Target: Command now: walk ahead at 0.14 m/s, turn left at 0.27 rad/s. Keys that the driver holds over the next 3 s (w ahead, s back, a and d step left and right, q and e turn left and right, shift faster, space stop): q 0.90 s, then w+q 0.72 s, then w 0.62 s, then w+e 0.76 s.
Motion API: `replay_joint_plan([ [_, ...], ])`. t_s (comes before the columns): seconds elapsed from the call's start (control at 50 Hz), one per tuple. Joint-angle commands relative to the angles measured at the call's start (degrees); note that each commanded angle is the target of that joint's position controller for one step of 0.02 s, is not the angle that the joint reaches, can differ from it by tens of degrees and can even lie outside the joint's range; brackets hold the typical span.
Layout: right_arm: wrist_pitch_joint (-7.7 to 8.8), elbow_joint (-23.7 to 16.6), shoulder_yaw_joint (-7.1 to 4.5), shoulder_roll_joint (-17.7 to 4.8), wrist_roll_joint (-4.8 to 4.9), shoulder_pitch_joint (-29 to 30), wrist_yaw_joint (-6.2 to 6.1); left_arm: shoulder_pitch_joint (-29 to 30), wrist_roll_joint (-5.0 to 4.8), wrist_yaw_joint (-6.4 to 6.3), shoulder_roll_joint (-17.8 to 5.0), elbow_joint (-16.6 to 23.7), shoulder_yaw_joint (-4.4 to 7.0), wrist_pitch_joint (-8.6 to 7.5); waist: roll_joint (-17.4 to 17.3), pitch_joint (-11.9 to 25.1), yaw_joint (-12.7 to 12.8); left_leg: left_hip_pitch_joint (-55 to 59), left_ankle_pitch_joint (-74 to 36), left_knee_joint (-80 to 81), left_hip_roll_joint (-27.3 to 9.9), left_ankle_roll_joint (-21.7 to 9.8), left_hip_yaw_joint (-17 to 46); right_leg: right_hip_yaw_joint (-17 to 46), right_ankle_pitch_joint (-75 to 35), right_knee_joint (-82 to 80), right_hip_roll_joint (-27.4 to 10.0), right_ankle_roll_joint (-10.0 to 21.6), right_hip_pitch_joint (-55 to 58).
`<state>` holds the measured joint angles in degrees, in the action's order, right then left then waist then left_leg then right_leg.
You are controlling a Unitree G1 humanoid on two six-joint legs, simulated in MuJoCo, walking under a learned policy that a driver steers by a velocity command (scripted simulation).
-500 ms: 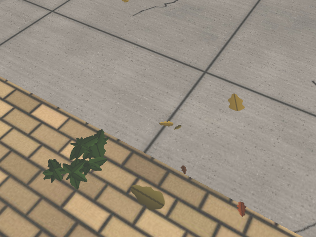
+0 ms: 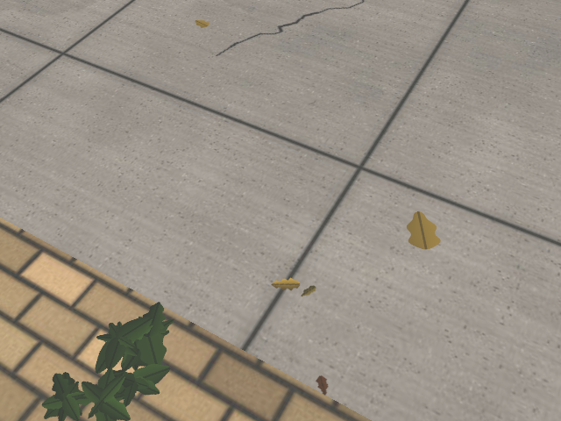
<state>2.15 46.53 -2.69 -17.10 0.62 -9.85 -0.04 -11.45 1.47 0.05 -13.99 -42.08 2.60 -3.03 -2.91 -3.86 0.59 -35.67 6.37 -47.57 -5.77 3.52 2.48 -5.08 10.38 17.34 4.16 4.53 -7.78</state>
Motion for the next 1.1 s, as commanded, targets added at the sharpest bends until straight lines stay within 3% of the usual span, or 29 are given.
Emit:
replay_joint_plan([
  [0.02,0.23,-3.76,-0.94,-4.0,0.07,0.03,0.67,1.98,-0.22,-1.18,-9.63,2.19,2.68,0.14,6.99,6.36,0.38,7.02,-5.18,5.44,0.6,-0.19,-1.18,1.34,-35.51,-2.83,-16.05,7.72,1.44],
  [0.12,-0.47,-6.68,-1.9,-4.89,-0.23,0.9,2.49,2.51,-1.93,-2.22,-10.33,0.79,3.33,2.84,7.62,5.08,0.17,4.99,5.51,9.63,2.03,-3.13,-3.47,2.55,-33.64,5.36,-19.76,6.49,6.54],
  [0.16,-0.17,-6.14,-2.76,-5.74,-0.24,-3.96,2.72,3.37,-2.76,-2.92,-10.03,0.88,3.39,3.48,6.28,7.0,-2.71,13.29,-0.54,17.95,4.99,-5.93,-5.44,0.1,-36.58,15.39,-17.1,3.03,4.86],
  [0.18,0.06,-5.85,-4.28,-10.19,-0.61,-7.88,1.97,0.96,-1.96,-3.07,-9.56,0.94,3.3,3.2,-0.09,10.59,-3.72,22.99,-22.38,21.37,2.47,-8.96,1.15,-2.39,-28.93,26.45,-12.07,-1.18,-0.07],
  [0.2,-0.02,-6.68,-5.77,-16.8,-1.53,-9.83,0.92,-0.19,0.41,-2.61,-6.65,3.26,2.29,2.62,-13.35,14.35,-2.16,37.38,-49.14,20.52,-11.18,-19.62,21.23,-3.41,8.53,45.37,-2.08,-6.51,-18.49],
  [0.22,-0.06,-7.41,-4.66,-13.47,-2.15,-11.07,0.79,1.1,0.31,-1.75,-6.26,3.32,1.75,2.21,-12.02,23.49,-3.94,43.77,-44.69,23.47,-16.12,-27.17,31.93,8.17,29.54,55.95,2.1,-7.22,-25.25],
  [0.24,-0.03,-8.72,-4.11,-11.25,-1.56,-7.48,0.93,2.34,-1.53,-1.17,-8.4,3.1,2.27,2.3,-5.79,21.19,-3.84,40.98,-35.66,24.38,-14.25,-25.19,27.25,11.85,27.65,58.76,-1.19,-6.49,-27.39],
  [0.26,-0.19,-9.43,-3.81,-9.42,-0.55,-3.99,0.66,4.07,-2.02,-1.31,-8.33,3.0,2.36,2.64,-1.56,16.52,-2.74,36.51,-27.24,24.85,-11.24,-21.96,22.55,11.41,23.68,56.85,-2.98,-6.27,-29.01],
  [0.28,-0.75,-9.87,-3.38,-8.04,0.36,-1.53,0.34,5.02,-1.53,-1.85,-8.52,2.66,2.62,3.15,1.4,12.46,-1.9,31.47,-20.71,26.26,-9.17,-19.46,19.72,10.83,20.61,52.37,-4.36,-6.6,-29.15],
  [0.32,-1.83,-10.63,-3.34,-8.01,0.0,0.64,-0.44,4.89,-1.3,-2.35,-8.06,2.71,2.76,3.94,-2.06,10.14,-0.08,24.4,-13.43,28.4,-5.05,-17.12,17.01,9.59,16.0,44.54,-4.06,-7.48,-23.82],
  [0.36,-2.45,-11.17,-3.9,-9.03,-0.57,0.1,-1.09,3.63,-1.57,-2.47,-6.78,2.1,2.46,3.84,-4.09,10.9,-0.16,23.85,-13.25,28.58,-3.9,-16.99,16.4,9.13,14.32,38.31,-2.85,-8.61,-21.41],
  [0.44,-3.23,-12.0,-4.57,-10.2,-0.24,0.52,-2.04,4.24,-1.6,-2.47,-6.55,1.75,2.29,3.55,-4.97,12.03,-1.11,21.93,-4.85,28.55,-2.91,-16.09,18.24,9.98,9.93,29.58,-2.28,-9.53,-17.42],
  [0.52,-4.1,-12.8,-4.61,-9.97,-0.3,1.47,-1.89,4.45,-1.89,-1.69,-7.39,1.93,2.65,2.58,-6.96,10.71,-1.77,21.24,2.19,28.36,-2.34,-15.2,23.07,10.43,9.53,22.5,-1.75,-8.65,-14.82],
  [0.58,-4.83,-13.52,-4.42,-9.48,0.47,3.21,-2.03,0.62,-2.05,-0.87,-7.61,0.75,3.11,1.39,-7.12,10.23,0.51,20.05,1.34,25.17,-0.38,-12.97,24.52,8.93,3.17,8.9,-1.53,-6.56,-7.76],
  [0.6,-4.99,-13.59,-4.07,-8.31,0.64,2.26,-2.16,-1.04,-1.67,-0.87,-9.31,0.25,3.73,1.25,-5.19,10.35,0.8,16.96,5.05,22.28,2.0,-10.64,22.93,10.81,-0.06,4.09,-5.01,-5.06,-2.64],
  [0.62,-5.02,-13.68,-3.25,-5.16,0.1,-0.16,-2.0,-1.79,-0.56,-1.25,-13.49,0.74,4.6,1.55,5.9,10.92,-0.85,10.0,18.58,10.31,7.7,-7.24,15.69,22.08,-1.42,0.38,-17.51,-0.51,2.65],
  [0.64,-4.3,-15.77,-3.9,-6.75,0.37,0.87,-1.82,0.11,1.51,-1.12,-16.33,0.99,5.04,1.91,20.5,6.92,-2.0,0.6,29.25,-2.05,14.53,-4.36,5.97,35.43,-8.24,-3.0,-26.03,8.5,-2.16],
  [0.66,-3.82,-14.45,-5.17,-10.92,-0.44,-0.8,-1.67,3.4,1.61,-1.35,-13.12,2.95,4.22,1.58,15.58,6.41,-2.27,0.97,27.5,-13.04,10.44,-2.61,7.81,33.87,-10.11,-2.35,-27.17,10.79,-3.94],
  [0.68,-4.09,-12.83,-5.85,-11.95,0.04,-2.2,-1.49,6.44,0.7,-1.75,-10.2,3.73,3.47,1.56,11.7,5.88,-3.36,1.01,23.64,-17.2,9.98,-1.83,7.2,27.16,-10.59,-0.83,-23.59,8.4,-4.21],
  [0.72,-5.24,-11.15,-5.38,-9.14,-0.06,-3.72,-1.8,7.66,-1.02,-2.26,-8.61,4.11,2.89,1.76,9.79,4.87,-2.82,-1.23,18.15,-22.6,9.29,0.33,5.85,19.37,-11.5,0.78,-19.04,5.58,-1.78],
  [0.76,-5.5,-12.45,-4.55,-6.9,0.63,-1.51,-1.44,5.42,-0.94,-2.78,-8.72,3.67,2.7,2.3,10.48,4.48,-1.24,-1.81,15.71,-21.34,8.44,1.7,2.92,14.35,-15.41,0.79,-17.36,6.16,-0.27],
  [0.82,-5.28,-15.14,-3.67,-5.38,0.91,3.18,-1.04,1.25,-0.58,-3.29,-10.39,2.91,3.33,3.13,12.43,5.95,2.04,-2.81,15.29,-12.6,5.99,3.09,0.88,12.92,-18.19,1.28,-19.19,7.69,6.85],
  [0.9,-5.33,-16.51,-2.95,-4.6,0.51,3.56,0.03,2.43,-1.11,-2.49,-13.33,3.25,4.48,3.61,13.57,7.34,2.33,6.72,16.82,-1.26,4.07,2.06,-2.98,9.14,-20.76,1.75,-20.99,7.91,4.57],
  [0.98,-5.73,-16.71,-3.18,-5.38,0.85,2.43,1.0,1.55,-2.82,-1.14,-14.71,2.51,5.07,3.01,13.42,6.17,2.02,14.42,15.21,9.78,4.66,-2.17,-6.44,8.71,3.74,-0.75,-22.15,6.41,-0.03],
  [1.02,-5.21,-13.73,-3.7,-5.43,0.98,-4.14,1.32,2.87,-3.56,-0.73,-13.17,1.95,4.62,2.57,11.21,6.13,-1.71,25.44,10.73,19.71,6.79,-5.51,-8.65,5.48,10.84,3.83,-20.41,3.64,-6.19],
  [1.04,-4.83,-11.09,-4.7,-7.1,1.36,-10.42,0.91,1.86,-2.95,-0.42,-9.9,1.33,3.71,2.3,6.17,8.0,-3.61,35.54,11.74,22.17,6.93,-7.55,-6.12,1.41,14.58,12.64,-17.63,0.95,-12.62],
  [1.06,-4.21,-10.17,-6.17,-12.54,1.43,-16.92,0.09,4.32,-0.81,0.16,-5.16,3.14,2.11,1.86,-9.42,8.32,-5.67,44.85,11.65,26.93,-6.44,-12.73,14.36,-4.76,23.6,35.9,-11.34,-4.34,-27.8],
  [1.08,-2.03,-12.19,-6.38,-17.19,0.15,-16.43,0.79,9.18,-1.07,0.1,-5.93,7.79,2.27,0.3,-14.58,7.1,-6.1,44.3,21.92,33.94,-15.97,-24.47,39.75,3.48,27.56,46.38,-3.21,-6.0,-44.33],
  [1.1,-0.42,-12.19,-5.15,-12.26,-0.34,-14.79,1.16,12.4,-2.71,0.42,-10.06,8.23,3.24,-0.95,-8.47,4.15,-6.85,42.23,26.8,36.88,-15.82,-24.64,38.04,8.74,23.82,50.12,-6.69,-4.91,-46.67],
])
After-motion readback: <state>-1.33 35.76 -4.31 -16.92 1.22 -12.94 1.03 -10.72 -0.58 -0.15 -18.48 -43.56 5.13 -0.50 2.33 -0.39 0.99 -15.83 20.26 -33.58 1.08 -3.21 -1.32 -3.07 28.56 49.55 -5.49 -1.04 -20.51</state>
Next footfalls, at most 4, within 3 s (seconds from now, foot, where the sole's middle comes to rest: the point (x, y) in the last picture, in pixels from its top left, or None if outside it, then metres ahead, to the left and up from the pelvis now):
0.18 left None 0.18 0.14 -0.78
0.60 right None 0.21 -0.09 -0.78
1.06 left None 0.07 0.13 -0.78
1.50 right None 0.45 0.19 -0.78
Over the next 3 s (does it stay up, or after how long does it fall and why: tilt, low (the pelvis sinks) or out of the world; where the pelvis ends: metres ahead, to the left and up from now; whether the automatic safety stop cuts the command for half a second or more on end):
stays up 0.69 0.88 -0.02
